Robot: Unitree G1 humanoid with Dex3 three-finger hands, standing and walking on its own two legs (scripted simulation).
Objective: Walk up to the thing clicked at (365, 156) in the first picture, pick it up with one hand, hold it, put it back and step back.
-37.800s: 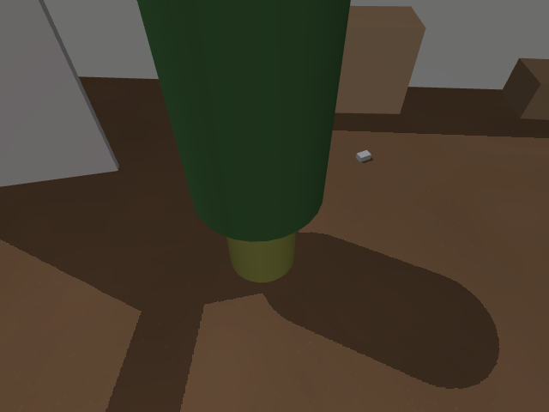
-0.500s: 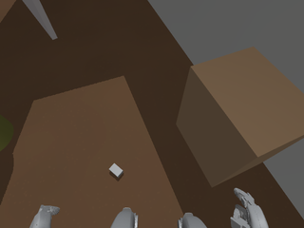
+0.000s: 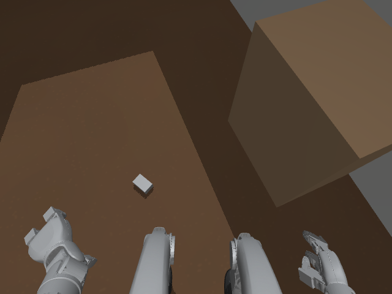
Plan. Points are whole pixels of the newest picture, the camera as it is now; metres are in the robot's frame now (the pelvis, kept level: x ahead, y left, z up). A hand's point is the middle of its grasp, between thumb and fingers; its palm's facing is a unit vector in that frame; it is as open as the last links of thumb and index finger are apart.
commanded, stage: rise first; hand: left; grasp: from above
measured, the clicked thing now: (143, 183) +0.49 +0.25 -0.56
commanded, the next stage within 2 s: none
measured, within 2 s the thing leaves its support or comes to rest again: neither
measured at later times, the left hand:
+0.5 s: hand (107, 208) +0.34 +0.30 -0.34, palm faces -0.14 -0.39 -0.91, open 13.3 cm
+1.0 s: hand (117, 196) +0.39 +0.30 -0.40, palm faces -0.20 -0.41 -0.89, open 14.0 cm
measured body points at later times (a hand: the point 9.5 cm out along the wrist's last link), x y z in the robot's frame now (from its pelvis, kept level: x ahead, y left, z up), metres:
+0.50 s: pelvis -0.05 +0.00 -0.18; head +0.16 +0.03 +0.21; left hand +0.35 +0.32 -0.29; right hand +0.01 -0.25 -0.33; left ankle +0.05 +0.13 -0.54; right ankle +0.03 -0.13 -0.54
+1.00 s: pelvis -0.05 +0.00 -0.25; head +0.19 +0.01 +0.13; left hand +0.40 +0.31 -0.35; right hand -0.03 -0.27 -0.37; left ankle +0.05 +0.13 -0.54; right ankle +0.03 -0.13 -0.54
